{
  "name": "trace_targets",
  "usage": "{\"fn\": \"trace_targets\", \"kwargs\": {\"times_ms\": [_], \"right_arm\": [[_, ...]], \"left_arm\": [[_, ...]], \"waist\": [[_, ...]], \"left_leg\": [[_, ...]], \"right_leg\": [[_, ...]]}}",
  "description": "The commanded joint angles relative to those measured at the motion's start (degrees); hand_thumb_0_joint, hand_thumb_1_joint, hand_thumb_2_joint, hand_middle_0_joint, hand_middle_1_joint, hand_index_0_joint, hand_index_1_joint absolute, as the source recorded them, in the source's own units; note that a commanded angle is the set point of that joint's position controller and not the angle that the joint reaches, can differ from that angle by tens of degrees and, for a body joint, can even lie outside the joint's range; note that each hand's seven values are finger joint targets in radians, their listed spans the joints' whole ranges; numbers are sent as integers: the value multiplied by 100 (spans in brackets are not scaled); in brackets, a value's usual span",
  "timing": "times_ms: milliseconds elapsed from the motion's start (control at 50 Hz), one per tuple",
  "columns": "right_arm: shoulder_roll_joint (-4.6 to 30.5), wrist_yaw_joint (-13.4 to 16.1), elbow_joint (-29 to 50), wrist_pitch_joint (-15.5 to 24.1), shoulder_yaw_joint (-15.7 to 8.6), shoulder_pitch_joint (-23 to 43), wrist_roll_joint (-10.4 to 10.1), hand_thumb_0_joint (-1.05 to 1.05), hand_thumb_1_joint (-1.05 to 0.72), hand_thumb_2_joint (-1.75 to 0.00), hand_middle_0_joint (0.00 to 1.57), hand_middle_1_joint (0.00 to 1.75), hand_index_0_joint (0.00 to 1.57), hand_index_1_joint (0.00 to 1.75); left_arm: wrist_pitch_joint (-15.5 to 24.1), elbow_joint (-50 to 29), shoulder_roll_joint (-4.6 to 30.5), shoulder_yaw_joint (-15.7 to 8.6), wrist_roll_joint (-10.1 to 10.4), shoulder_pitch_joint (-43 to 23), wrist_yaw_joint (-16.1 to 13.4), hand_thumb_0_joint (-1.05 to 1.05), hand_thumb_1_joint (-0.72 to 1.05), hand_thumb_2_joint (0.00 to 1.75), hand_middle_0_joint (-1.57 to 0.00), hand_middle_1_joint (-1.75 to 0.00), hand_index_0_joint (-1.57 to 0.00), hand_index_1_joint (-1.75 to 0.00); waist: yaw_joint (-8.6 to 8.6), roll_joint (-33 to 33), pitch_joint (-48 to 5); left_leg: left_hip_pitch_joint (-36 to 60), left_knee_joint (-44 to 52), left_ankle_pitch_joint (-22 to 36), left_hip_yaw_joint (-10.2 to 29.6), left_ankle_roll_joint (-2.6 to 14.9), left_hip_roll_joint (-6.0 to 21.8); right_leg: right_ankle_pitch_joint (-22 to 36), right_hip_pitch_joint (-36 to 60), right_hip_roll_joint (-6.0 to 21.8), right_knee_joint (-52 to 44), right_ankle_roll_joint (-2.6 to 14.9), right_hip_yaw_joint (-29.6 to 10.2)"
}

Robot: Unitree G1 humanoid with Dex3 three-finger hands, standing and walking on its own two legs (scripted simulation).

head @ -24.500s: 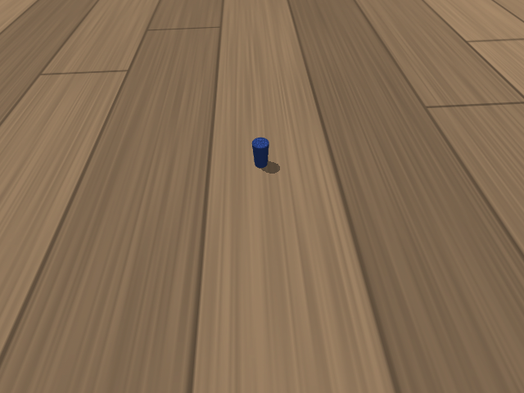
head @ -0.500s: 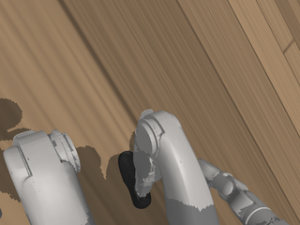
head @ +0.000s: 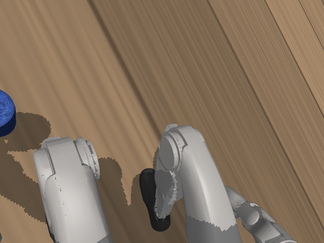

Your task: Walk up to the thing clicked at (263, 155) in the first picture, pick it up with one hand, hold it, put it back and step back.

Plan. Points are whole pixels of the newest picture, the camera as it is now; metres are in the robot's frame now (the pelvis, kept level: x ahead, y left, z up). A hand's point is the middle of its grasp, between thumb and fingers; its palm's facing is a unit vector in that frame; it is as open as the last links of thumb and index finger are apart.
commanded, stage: rise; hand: left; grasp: from the side
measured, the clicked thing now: out of the picture +0.40 +0.32 -0.22
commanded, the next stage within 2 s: home in 0.18 s
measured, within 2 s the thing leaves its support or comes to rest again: neither
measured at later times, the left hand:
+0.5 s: hand out of the picture +0.31 +0.44 +0.01, palm faces +0.45 -0.76 -0.47, open 17.3 cm
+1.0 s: hand out of the picture +0.23 +0.30 +0.21, palm faces +0.38 -0.82 -0.43, open 17.2 cm
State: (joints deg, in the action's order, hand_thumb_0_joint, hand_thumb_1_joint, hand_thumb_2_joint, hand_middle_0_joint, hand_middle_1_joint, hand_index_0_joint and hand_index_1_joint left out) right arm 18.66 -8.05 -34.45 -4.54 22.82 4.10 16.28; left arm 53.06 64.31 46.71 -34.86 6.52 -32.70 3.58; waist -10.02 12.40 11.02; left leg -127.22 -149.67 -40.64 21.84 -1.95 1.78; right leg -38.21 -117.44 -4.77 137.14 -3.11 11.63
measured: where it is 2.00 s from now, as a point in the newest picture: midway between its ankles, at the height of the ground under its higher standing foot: (118, 226)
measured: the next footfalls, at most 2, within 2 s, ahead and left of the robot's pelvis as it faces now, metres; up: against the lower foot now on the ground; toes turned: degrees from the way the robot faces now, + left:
none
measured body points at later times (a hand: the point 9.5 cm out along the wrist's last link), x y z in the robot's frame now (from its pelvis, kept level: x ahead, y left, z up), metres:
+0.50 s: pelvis +0.00 -0.01 +0.07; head +0.19 +0.09 +0.47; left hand +0.28 +0.48 +0.04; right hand +0.20 -0.24 -0.04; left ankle +0.08 +0.13 -0.26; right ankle +0.13 -0.13 -0.26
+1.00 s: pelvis +0.05 -0.02 +0.30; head +0.17 +0.03 +0.73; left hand +0.21 +0.34 +0.23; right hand +0.31 -0.22 +0.20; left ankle +0.08 +0.13 -0.26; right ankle +0.13 -0.13 -0.26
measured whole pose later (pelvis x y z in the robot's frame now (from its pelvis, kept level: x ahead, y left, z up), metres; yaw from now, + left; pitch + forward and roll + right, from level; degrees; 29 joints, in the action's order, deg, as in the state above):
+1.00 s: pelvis +0.05 -0.02 +0.30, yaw +14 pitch +25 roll -3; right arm 13.8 6.3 -29.4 -1.9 -0.4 -6.5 -2.5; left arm -7.3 18.8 20.4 -11.0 0.2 5.5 -7.7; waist -1.8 -0.5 -9.8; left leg -79.0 -88.1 -34.0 4.5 -2.6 4.1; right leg -35.7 -75.5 0.6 86.5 -0.1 3.1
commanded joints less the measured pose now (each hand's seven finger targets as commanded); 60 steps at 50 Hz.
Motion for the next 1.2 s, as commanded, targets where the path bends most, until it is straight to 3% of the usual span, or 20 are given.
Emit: {"fn": "trace_targets", "kwargs": {"times_ms": [0, 40, 100, 120, 140, 160, 180, 240, 260, 300, 340, 380, 440, 500, 600, 720, 880, 940, 1040, 1180], "right_arm": [[1922, 294, 320, -20, -925, -248, -283, 0, -89, -90, 20, 30, 20, 30], [1890, 326, 314, 19, -1048, -374, -395, 0, -88, -89, 20, 30, 20, 30], [1825, 334, 269, 97, -1188, -460, -505, 0, -79, -88, 20, 30, 20, 30], [1771, 390, 25, 11, -1601, -702, -727, 0, -87, -91, 20, 30, 20, 30], [1678, 374, 205, -42, -1591, -649, -785, 0, -91, -91, 20, 30, 20, 30], [1589, 360, 237, -63, -1622, -678, -846, 0, -91, -91, 20, 30, 20, 30], [1586, 360, 284, -92, -1680, -722, -905, 0, -91, -91, 20, 30, 20, 30], [1556, 448, 302, -195, -1898, -957, -1065, 0, -97, -92, 20, 30, 20, 30], [1487, 454, 279, -228, -1974, -1045, -1114, 0, -99, -93, 20, 30, 20, 30], [1305, 466, 231, -269, -2030, -1106, -1199, 0, -90, -90, 20, 30, 20, 30], [1222, 522, 250, -269, -2159, -1113, -1294, 0, -90, -90, 20, 30, 20, 30], [1134, 564, 314, -292, -2313, -1193, -1386, 0, -90, -90, 20, 30, 20, 30], [1097, 593, 478, -321, -2534, -1238, -1529, 0, -90, -90, 20, 30, 20, 30], [1083, 661, 664, -304, -2696, -1273, -1681, 0, -90, -90, 20, 30, 20, 30], [872, 857, 1010, -262, -2751, -1282, -1856, 0, -90, -90, 20, 30, 20, 30], [543, 1213, 1025, -32, -2687, -1235, -1902, 0, -90, -90, 20, 30, 20, 30], [296, 1510, 1003, 383, -2622, -1500, -1859, 0, -90, -90, 20, 30, 20, 30], [244, 1562, 1029, 501, -2601, -1534, -1861, 0, -90, -90, 20, 30, 20, 30], [199, 1709, 1159, 657, -2552, -1610, -1865, 0, -90, -90, 20, 30, 20, 30], [57, 1929, 1358, 837, -2466, -1745, -1838, 0, -90, -90, 20, 30, 20, 30]], "left_arm": [[-336, -656, 758, 171, 287, -637, 533, 0, -60, 3, -5, -2, -6, -1], [-455, -1041, 676, 191, 451, -1097, 715, 0, -59, 2, -4, -2, -6, 0], [-593, -843, 387, 228, 524, -1057, 872, 0, -49, 4, -3, 0, -2, 0], [-1005, -998, 2047, -237, -520, -853, 543, 0, -49, 6, -6, -3, -5, -4], [-1253, -900, 1602, -92, -454, -990, 476, 0, -50, 7, -6, -6, -5, -6], [-1401, -899, 1011, 249, -425, -1251, 491, 0, -51, 7, -6, -6, -5, -7], [-1534, -990, 994, 237, -452, -1262, 441, 0, -53, 9, -6, -6, -4, -7], [-1980, -2254, 2294, -435, -719, -1274, 195, 0, -55, 7, -9, -6, -7, -7], [-2167, -2563, 2467, -495, -814, -1227, 138, 0, -57, 8, -9, -8, -8, -9], [-2552, -2481, 1808, -140, -864, -916, 78, 0, -52, 7, -5, -6, -5, -6], [-2930, -2197, 1367, -33, -886, -264, -19, 0, -55, 6, -5, -5, -5, -5], [-3214, -2720, 1257, 50, -918, -210, -106, 0, -51, 8, -6, -6, -5, -6], [-3712, -2963, 316, 597, -906, 415, -165, 0, -52, 8, -6, -6, -6, -6], [-4192, -3374, -164, 944, -849, 1221, -261, 0, -55, 6, -5, -5, -5, -6], [-4750, -5107, 273, 716, -783, 1837, -587, 0, -50, 9, -6, -6, -6, -6], [-5145, -5445, -184, 877, -771, 2390, -947, 0, -54, 6, -5, -6, -5, -6], [-5693, -5400, -1575, 1877, -679, 3424, -1174, 0, -51, 8, -5, -6, -5, -6], [-5916, -5346, -1796, 2091, -663, 3791, -1249, 0, -49, 9, -6, -6, -5, -6], [-6224, -5925, -1925, 2258, -640, 4095, -1415, 0, -53, 7, -5, -6, -5, -6], [-6671, -6807, -2489, 2797, -585, 4988, -1546, 0, -52, 8, -5, -6, -5, -6]], "waist": [[-222, -2941, -3369], [-252, -2918, -3419], [-276, -2644, -3323], [280, -3274, -3998], [184, -3464, -4125], [34, -3315, -4096], [68, -3262, -4221], [567, -3919, -4863], [645, -4061, -4926], [539, -3796, -4719], [635, -3433, -4674], [727, -3298, -4882], [639, -2749, -4898], [681, -2141, -5134], [965, -1786, -5760], [989, -2007, -5265], [728, -1739, -4375], [736, -1440, -4069], [802, -1641, -3942], [817, -1822, -3315]], "left_leg": [[2084, 2177, 687, -870, 92, 280], [2084, 2233, 526, -883, 118, 251], [2110, 2271, 287, -842, 133, 246], [2806, 2684, 524, -1054, 108, 206], [2864, 2827, 511, -1046, 88, 250], [2824, 2880, 411, -1050, 99, 261], [2815, 2902, 311, -1116, 112, 235], [3268, 3246, 448, -1318, 102, 219], [3339, 3347, 414, -1388, 113, 211], [3252, 3426, 388, -1464, 152, 186], [3166, 3485, 488, -1581, 189, 137], [3192, 3654, 450, -1645, 222, 107], [3400, 4064, 242, -1598, 249, 99], [3659, 4444, 211, -1585, 291, 75], [4263, 5125, 425, -1773, 349, 49], [5170, 6003, 600, -1907, 323, 19], [6290, 6978, 1516, -2090, 325, 5], [6633, 7390, 1784, -2105, 334, 3], [7648, 8204, 2115, -2108, 273, -16], [8793, 9272, 2443, -2143, 208, -55]], "right_leg": [[1070, 1096, -119, -1109, 402, 419], [943, 932, -87, -1142, 407, 405], [714, 649, -70, -1144, 421, 420], [649, 619, 28, -1277, 480, 245], [615, 563, 21, -1279, 505, 205], [565, 493, 21, -1329, 506, 212], [516, 551, 31, -1444, 501, 174], [496, 700, 94, -1525, 542, -50], [440, 695, 92, -1587, 564, -131], [424, 583, 86, -1708, 588, -186], [459, 674, 104, -1940, 591, -271], [403, 797, 134, -2161, 592, -353], [235, 856, 171, -2568, 575, -375], [198, 1390, 199, -3135, 522, -449], [300, 2899, 264, -4037, 453, -767], [414, 3769, 325, -4901, 468, -997], [1325, 5288, 412, -6310, 400, -1125], [1589, 5920, 447, -6832, 360, -1146], [1910, 6720, 443, -7463, 370, -1022], [2239, 7641, 414, -8323, 361, -879]]}}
